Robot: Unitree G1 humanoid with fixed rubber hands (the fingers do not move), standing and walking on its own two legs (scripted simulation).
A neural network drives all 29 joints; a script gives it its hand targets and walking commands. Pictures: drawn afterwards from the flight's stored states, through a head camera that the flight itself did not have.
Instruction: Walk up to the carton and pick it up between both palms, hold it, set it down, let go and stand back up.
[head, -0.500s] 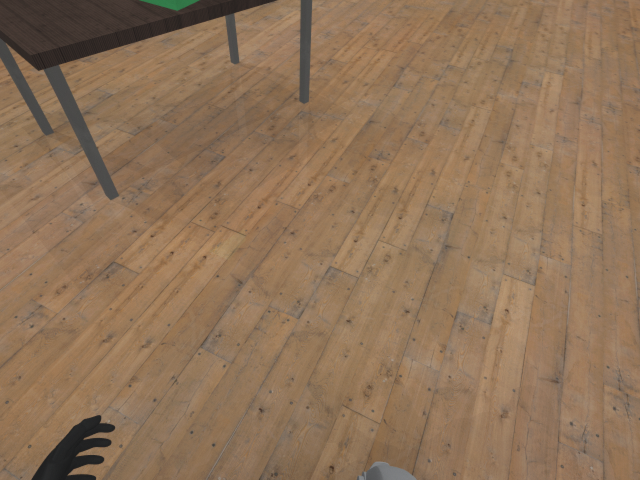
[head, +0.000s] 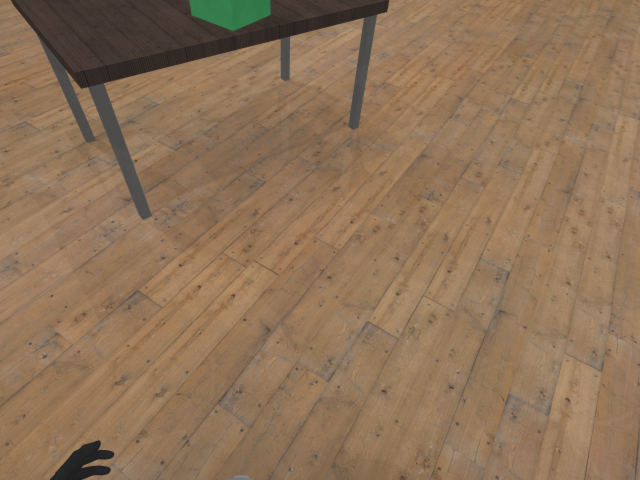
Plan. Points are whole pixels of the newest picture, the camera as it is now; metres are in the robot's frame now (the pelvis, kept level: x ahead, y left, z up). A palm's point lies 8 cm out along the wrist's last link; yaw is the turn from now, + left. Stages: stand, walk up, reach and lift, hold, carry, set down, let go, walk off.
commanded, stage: walk up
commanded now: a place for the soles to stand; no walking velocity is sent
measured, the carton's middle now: out of the picture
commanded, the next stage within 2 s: none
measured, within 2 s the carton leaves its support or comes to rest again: neither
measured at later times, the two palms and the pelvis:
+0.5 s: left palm (109, 375) +0.26 +0.28 -0.04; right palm (547, 365) +0.30 -0.35 -0.08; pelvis +0.20 -0.05 +0.02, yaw +6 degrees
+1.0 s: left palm (110, 304) +0.40 +0.34 -0.10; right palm (472, 252) +0.51 -0.28 -0.06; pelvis +0.37 +0.02 +0.01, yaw +15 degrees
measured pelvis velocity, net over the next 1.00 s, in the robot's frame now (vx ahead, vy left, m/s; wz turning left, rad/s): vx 0.37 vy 0.02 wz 0.26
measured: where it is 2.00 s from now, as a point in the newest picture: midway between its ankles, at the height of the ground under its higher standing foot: (293, 328)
